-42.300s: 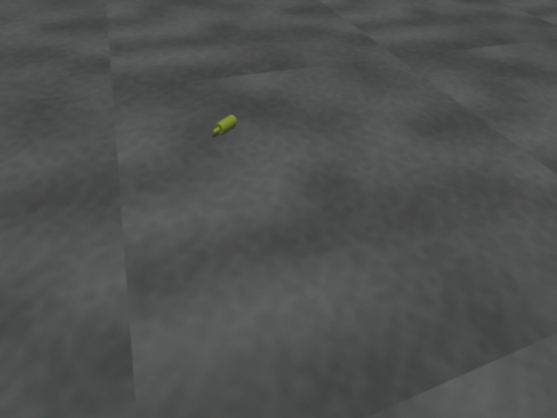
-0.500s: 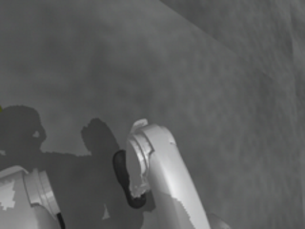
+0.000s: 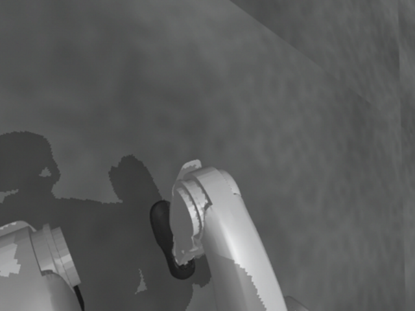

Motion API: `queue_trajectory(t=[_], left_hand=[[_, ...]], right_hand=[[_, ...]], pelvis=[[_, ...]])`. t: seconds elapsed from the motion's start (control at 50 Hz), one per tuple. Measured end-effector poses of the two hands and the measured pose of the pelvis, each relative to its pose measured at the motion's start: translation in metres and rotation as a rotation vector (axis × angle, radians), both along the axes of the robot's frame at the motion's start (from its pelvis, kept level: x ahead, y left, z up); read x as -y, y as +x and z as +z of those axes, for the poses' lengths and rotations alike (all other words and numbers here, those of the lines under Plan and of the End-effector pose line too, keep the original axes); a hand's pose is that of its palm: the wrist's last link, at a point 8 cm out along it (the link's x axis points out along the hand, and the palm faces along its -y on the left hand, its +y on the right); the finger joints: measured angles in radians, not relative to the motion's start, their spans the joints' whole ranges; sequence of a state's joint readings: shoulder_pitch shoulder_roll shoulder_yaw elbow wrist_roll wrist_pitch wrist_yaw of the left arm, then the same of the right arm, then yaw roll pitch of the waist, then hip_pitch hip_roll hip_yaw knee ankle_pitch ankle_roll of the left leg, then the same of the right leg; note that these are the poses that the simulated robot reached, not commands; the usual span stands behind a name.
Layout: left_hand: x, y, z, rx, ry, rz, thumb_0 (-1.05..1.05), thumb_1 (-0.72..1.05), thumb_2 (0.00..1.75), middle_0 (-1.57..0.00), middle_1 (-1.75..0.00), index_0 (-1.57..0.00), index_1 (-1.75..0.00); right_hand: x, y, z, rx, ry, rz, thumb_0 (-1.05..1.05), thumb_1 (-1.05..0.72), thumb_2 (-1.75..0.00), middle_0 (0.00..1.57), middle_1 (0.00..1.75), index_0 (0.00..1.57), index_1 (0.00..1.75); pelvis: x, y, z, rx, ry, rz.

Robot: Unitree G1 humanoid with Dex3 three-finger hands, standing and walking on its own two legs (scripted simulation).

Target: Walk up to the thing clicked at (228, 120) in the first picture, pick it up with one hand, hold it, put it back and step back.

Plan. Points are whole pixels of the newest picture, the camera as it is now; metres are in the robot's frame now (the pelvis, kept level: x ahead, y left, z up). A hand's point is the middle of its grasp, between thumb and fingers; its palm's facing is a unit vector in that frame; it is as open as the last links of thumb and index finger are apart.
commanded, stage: close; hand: left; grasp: from above
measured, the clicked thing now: out of the picture +0.47 +0.29 -0.28
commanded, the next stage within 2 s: settle in 1.58 s
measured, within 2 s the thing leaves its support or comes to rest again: neither
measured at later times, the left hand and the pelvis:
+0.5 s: hand out of the picture +0.47 +0.26 -0.26, palm faces -0.45 -0.13 -0.88, open 12.2 cm; pelvis +0.00 +0.00 +0.01, yaw +0 degrees
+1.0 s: hand out of the picture +0.46 +0.27 -0.26, palm faces -0.46 -0.14 -0.88, open 10.3 cm; pelvis -0.01 +0.00 +0.01, yaw +0 degrees
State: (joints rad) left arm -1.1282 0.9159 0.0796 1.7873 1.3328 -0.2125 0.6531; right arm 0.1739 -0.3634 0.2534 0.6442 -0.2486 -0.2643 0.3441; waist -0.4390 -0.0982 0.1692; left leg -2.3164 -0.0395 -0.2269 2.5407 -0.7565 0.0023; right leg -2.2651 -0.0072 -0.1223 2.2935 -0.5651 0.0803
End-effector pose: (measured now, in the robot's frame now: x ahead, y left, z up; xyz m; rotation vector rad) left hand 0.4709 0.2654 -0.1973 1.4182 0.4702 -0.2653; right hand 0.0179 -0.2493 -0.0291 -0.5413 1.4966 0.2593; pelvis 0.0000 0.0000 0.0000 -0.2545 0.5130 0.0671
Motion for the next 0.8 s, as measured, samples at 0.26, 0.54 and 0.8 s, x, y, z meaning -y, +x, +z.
queue_trajectory(t=[0.26,0.54,0.8], left_hand=[[-0.006,-0.007,0.002,-0.003,0.022,0.014,0.0,-0.33,0.91,-0.21,-0.97,-0.2,-0.96],[0.0,0.002,-0.004,0.0,0.009,-0.004,0.0,-0.21,0.86,-0.3,-0.92,-0.3,-0.91],[-0.004,-0.002,-0.006,-0.003,0.017,0.027,0.0,-0.07,0.8,-0.4,-0.88,-0.41,-0.86]], right_hand=[[0.001,-0.006,0.006,0.015,-0.025,0.007,0.0,-0.9,-0.9,0.2,0.3,0.2,0.3],[-0.006,-0.005,0.014,-0.004,-0.028,0.007,0.0,-0.91,-0.9,0.2,0.3,0.2,0.3],[-0.009,-0.004,0.011,0.007,-0.007,0.017,0.0,-0.91,-0.9,0.2,0.3,0.2,0.3]], pelvis=[[-0.001,-0.007,0.003,0.011,0.001,0.003],[-0.003,-0.003,0.006,-0.008,-0.013,-0.001],[-0.003,-0.005,0.006,0.001,-0.013,0.0]])
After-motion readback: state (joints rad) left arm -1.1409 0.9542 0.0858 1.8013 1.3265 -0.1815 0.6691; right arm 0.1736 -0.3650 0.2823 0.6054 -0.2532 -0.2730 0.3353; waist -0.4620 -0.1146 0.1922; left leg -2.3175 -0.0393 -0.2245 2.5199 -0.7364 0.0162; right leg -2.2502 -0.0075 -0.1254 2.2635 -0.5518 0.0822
